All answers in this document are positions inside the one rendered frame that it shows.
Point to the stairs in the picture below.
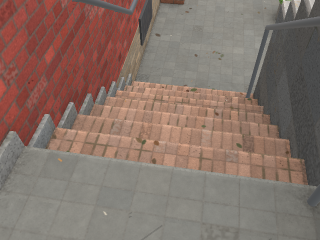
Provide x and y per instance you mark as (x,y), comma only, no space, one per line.
(187,127)

